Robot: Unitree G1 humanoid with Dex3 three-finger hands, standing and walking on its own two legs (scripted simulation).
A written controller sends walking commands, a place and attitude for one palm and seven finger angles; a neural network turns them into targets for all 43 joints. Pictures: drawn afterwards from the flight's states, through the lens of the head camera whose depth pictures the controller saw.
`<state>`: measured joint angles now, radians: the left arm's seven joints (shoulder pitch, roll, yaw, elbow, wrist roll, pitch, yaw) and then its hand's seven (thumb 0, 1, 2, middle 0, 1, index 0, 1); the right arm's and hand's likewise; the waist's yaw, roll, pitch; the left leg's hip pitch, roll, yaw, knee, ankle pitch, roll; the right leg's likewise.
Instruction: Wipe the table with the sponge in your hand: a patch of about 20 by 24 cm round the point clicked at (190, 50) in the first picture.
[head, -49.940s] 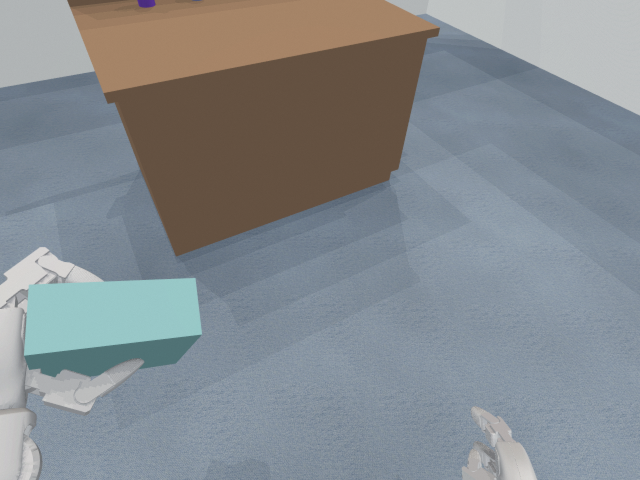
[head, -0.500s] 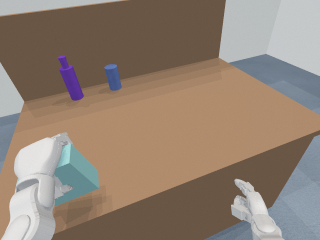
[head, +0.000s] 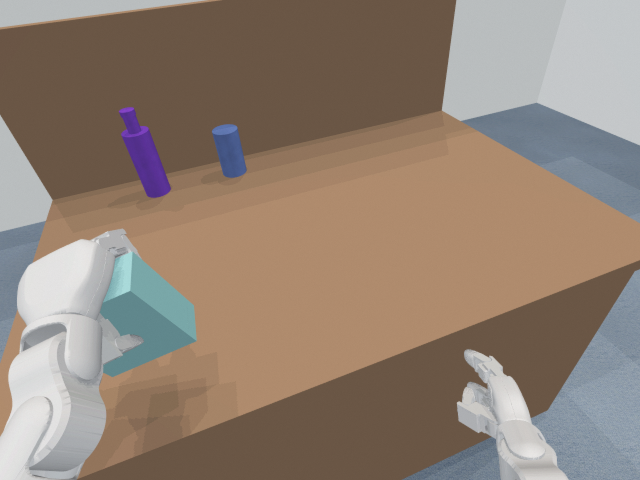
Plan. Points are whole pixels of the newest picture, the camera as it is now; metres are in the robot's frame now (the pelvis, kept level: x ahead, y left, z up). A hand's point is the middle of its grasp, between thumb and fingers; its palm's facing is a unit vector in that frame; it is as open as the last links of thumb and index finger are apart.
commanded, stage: lift the sponge slowly off the table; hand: left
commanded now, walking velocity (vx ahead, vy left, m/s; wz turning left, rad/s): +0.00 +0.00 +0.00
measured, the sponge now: (133, 326) +0.23 +0.28 +0.11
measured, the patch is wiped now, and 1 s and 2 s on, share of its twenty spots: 1.00 1.00 1.00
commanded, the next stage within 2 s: bring the sponge back beside the body in 0.30 s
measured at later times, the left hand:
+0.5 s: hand (111, 287) +0.23 +0.28 +0.18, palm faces +0.31 -0.22 -0.92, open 9.9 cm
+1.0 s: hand (110, 309) +0.22 +0.28 +0.16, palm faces +0.28 -0.22 -0.94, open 9.9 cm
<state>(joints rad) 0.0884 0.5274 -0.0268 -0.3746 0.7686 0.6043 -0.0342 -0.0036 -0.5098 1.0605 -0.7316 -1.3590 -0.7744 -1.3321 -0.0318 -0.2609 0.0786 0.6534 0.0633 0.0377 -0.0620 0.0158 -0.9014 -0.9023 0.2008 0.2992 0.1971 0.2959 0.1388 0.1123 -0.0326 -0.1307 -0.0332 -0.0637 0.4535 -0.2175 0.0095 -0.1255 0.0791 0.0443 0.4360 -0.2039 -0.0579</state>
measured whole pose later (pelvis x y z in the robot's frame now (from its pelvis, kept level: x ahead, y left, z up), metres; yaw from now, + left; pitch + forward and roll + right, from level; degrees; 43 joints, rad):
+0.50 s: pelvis +0.00 +0.01 +0.00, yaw +0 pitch -5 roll +0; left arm 0.05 0.53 -0.03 -0.42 0.74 0.66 -0.06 0.00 -0.51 1.06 -0.73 -1.36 -0.77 -1.33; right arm -0.04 -0.26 0.09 0.64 0.07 0.05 -0.06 0.02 -0.90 -0.90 0.20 0.30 0.20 0.30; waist 0.14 0.10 -0.03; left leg -0.14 -0.04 -0.06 0.45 -0.22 0.02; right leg -0.14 0.07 0.05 0.44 -0.21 -0.05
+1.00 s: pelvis +0.01 +0.00 +0.00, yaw +0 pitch -6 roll +0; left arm 0.15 0.52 -0.03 -0.45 0.75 0.65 -0.03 0.00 -0.51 1.06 -0.73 -1.36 -0.78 -1.33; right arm -0.03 -0.26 0.09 0.63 0.07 0.06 -0.06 0.02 -0.90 -0.90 0.20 0.30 0.20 0.30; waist 0.14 0.11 -0.03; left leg -0.13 -0.03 -0.06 0.46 -0.23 0.01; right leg -0.13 0.08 0.05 0.44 -0.21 -0.06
